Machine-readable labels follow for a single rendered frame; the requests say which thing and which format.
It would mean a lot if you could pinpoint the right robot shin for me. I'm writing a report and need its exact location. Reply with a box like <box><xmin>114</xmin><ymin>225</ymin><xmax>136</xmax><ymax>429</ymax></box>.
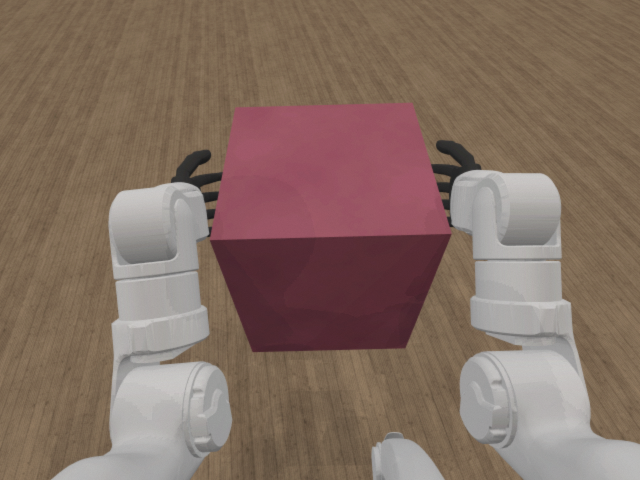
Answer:
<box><xmin>384</xmin><ymin>432</ymin><xmax>404</xmax><ymax>440</ymax></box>

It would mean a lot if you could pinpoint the left robot hand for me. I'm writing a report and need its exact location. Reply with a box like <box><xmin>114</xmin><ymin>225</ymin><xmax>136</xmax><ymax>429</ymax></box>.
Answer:
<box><xmin>171</xmin><ymin>150</ymin><xmax>223</xmax><ymax>237</ymax></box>

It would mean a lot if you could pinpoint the robot right upper arm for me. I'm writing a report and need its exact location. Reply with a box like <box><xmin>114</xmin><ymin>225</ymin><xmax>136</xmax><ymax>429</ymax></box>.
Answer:
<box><xmin>460</xmin><ymin>350</ymin><xmax>640</xmax><ymax>480</ymax></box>

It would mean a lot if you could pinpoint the robot right forearm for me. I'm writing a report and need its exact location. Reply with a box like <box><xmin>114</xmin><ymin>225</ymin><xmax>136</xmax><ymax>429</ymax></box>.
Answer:
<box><xmin>450</xmin><ymin>170</ymin><xmax>591</xmax><ymax>418</ymax></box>

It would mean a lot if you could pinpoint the robot left upper arm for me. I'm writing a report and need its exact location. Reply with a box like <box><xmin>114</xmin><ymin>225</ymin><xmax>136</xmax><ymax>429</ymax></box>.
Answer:
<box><xmin>51</xmin><ymin>361</ymin><xmax>232</xmax><ymax>480</ymax></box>

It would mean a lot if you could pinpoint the robot left forearm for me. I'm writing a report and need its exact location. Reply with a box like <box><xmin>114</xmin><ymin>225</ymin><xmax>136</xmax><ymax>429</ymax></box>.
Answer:
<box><xmin>108</xmin><ymin>182</ymin><xmax>210</xmax><ymax>442</ymax></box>

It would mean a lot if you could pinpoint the carton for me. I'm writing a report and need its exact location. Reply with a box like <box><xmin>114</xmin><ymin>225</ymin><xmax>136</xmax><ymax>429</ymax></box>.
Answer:
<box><xmin>210</xmin><ymin>103</ymin><xmax>452</xmax><ymax>352</ymax></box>

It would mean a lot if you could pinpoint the right robot thigh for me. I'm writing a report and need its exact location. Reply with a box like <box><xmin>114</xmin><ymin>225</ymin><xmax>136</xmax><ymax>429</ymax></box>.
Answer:
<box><xmin>371</xmin><ymin>438</ymin><xmax>445</xmax><ymax>480</ymax></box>

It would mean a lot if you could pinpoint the right robot hand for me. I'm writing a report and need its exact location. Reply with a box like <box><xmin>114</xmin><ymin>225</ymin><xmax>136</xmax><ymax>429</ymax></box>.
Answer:
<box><xmin>431</xmin><ymin>140</ymin><xmax>481</xmax><ymax>229</ymax></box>

